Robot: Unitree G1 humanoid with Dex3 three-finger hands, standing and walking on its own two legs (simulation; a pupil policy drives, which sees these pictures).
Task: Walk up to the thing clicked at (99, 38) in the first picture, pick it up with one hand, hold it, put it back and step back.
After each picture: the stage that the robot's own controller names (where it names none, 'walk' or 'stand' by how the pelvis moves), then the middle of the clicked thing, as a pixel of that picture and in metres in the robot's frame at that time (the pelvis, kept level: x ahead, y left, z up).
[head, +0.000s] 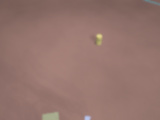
stand; (98, 39) +1.43 -0.23 -0.72
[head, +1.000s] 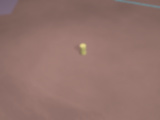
walk; (83, 49) +1.33 +0.09 -0.69
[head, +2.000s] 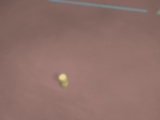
walk; (63, 80) +0.83 +0.26 -0.72
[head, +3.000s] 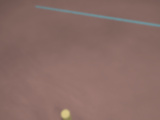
walk; (66, 116) +0.49 +0.20 -0.71
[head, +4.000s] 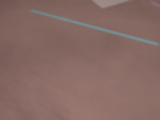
stand; out of the picture +0.35 +0.16 -0.71
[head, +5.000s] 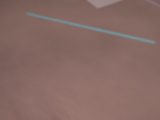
stand; out of the picture +0.33 +0.17 -0.72
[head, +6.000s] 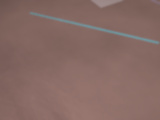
stand; out of the picture +0.33 +0.17 -0.73
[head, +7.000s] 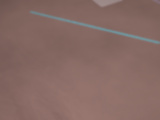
stand; out of the picture +0.32 +0.17 -0.73
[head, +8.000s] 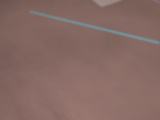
stand; out of the picture +0.31 +0.17 -0.73
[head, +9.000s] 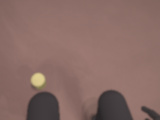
go down; (39, 81) +0.39 +0.18 -0.42
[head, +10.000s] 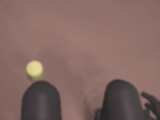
go down; (35, 71) +0.40 +0.19 -0.31
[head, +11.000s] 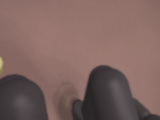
close in; out of the picture +0.39 +0.22 -0.23
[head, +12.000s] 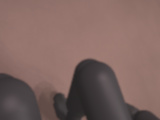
close; out of the picture +0.39 +0.24 -0.22
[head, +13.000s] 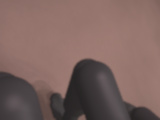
lift; out of the picture +0.39 +0.24 -0.22
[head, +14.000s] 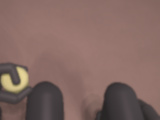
lift; (16, 84) +0.30 +0.23 -0.07
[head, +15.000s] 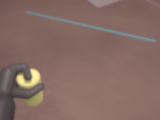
hold; (31, 88) +0.33 +0.17 +0.05
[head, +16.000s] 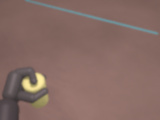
hold; (36, 91) +0.32 +0.17 +0.00
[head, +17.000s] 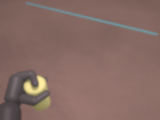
hold; (38, 94) +0.32 +0.16 +0.00
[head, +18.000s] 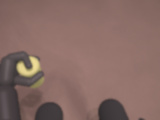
crouch; (31, 73) +0.38 +0.17 -0.08
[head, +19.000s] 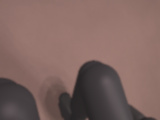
lower; out of the picture +0.40 +0.24 -0.23
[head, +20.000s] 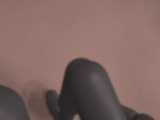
lower; out of the picture +0.43 +0.26 -0.23
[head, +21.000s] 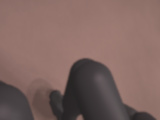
lower; out of the picture +0.43 +0.25 -0.23
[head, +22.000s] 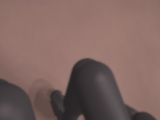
lower; out of the picture +0.42 +0.25 -0.23
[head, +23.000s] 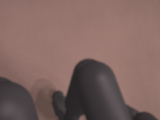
loosen; out of the picture +0.41 +0.24 -0.23
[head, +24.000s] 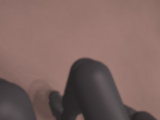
withdraw; out of the picture +0.40 +0.22 -0.23
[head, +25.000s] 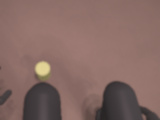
walk; (43, 71) +0.43 +0.17 -0.34
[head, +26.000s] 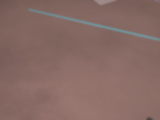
stand; out of the picture +0.35 +0.13 -0.66
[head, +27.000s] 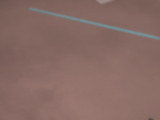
stand; out of the picture +0.36 +0.15 -0.66
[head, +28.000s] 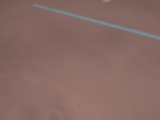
stand; out of the picture +0.36 +0.14 -0.68
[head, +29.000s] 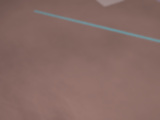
stand; out of the picture +0.36 +0.14 -0.72
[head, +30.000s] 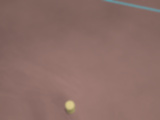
walk; (70, 107) +0.44 +0.11 -0.71
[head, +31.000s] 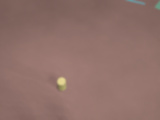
walk; (61, 84) +0.62 +0.13 -0.69
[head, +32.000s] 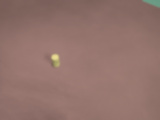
walk; (55, 60) +0.92 +0.25 -0.70
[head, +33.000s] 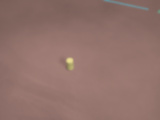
stand; (70, 64) +0.99 +0.14 -0.71
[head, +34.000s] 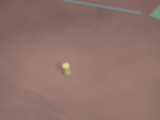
stand; (66, 69) +1.00 +0.17 -0.73
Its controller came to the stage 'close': yes
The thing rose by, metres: 0.71
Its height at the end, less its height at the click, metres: +0.00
